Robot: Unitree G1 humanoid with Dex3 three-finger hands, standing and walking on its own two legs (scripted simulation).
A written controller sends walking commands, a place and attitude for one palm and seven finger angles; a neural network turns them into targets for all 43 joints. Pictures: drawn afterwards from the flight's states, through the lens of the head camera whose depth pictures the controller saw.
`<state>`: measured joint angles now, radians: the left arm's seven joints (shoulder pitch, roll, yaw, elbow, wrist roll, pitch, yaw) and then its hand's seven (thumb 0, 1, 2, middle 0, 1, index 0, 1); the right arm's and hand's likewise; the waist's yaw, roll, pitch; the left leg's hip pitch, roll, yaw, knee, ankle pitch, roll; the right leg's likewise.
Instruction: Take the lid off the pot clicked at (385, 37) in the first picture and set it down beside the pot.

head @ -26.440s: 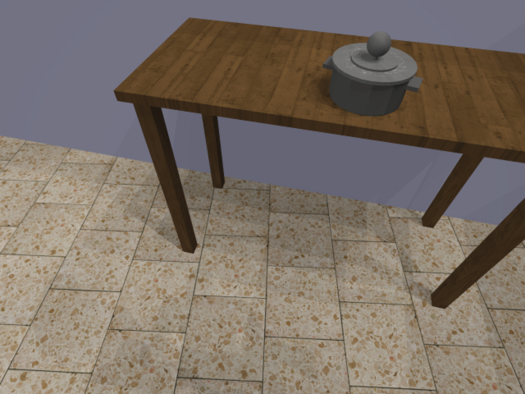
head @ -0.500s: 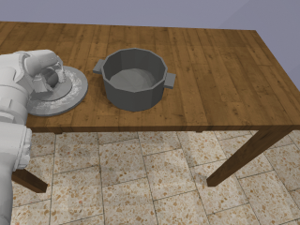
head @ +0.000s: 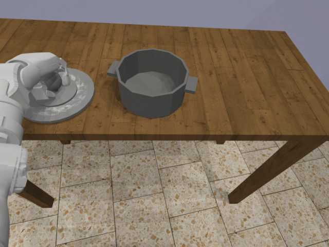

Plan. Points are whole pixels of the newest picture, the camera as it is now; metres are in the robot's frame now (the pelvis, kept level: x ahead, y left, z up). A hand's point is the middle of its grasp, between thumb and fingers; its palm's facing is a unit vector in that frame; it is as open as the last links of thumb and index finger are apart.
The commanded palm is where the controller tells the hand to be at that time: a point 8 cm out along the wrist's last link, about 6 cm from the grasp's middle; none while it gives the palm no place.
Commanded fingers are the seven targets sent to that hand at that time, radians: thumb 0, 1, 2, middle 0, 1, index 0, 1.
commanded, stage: open the fingers wide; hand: left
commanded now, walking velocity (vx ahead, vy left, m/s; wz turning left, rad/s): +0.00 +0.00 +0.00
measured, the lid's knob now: (50, 80) +0.50 +0.28 +0.11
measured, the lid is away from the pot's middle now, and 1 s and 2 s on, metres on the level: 0.26 0.26 0.26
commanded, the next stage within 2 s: raise the empty hand in 0.68 s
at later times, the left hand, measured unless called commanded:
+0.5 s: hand (48, 85) +0.47 +0.27 +0.12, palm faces -0.39 -0.06 -0.92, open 10.4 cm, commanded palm +0.48 +0.26 +0.17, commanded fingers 0.00 -0.08 0.79 -0.41 -0.74 -0.41 -0.74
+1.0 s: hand (48, 77) +0.48 +0.26 +0.14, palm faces -0.34 -0.07 -0.94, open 11.0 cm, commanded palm +0.48 +0.26 +0.19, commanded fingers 0.00 -0.10 0.82 -0.43 -0.70 -0.43 -0.70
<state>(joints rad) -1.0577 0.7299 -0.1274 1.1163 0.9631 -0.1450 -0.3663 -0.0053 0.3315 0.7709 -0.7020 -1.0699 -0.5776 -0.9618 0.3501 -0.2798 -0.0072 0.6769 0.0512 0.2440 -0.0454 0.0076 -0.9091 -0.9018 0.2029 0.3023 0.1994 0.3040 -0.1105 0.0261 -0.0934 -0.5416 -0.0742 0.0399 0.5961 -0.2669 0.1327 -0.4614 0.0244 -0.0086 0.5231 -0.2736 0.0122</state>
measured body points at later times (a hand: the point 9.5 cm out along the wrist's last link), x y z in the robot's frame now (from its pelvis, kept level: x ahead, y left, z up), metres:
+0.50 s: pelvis +0.00 +0.01 +0.00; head +0.07 +0.03 +0.44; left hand +0.49 +0.27 +0.17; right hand +0.01 -0.27 -0.12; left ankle +0.01 +0.03 -0.73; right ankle -0.02 -0.14 -0.73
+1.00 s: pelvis +0.00 +0.00 +0.00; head +0.06 +0.01 +0.45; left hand +0.49 +0.26 +0.19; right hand +0.02 -0.28 -0.11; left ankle +0.01 +0.03 -0.73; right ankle -0.02 -0.14 -0.73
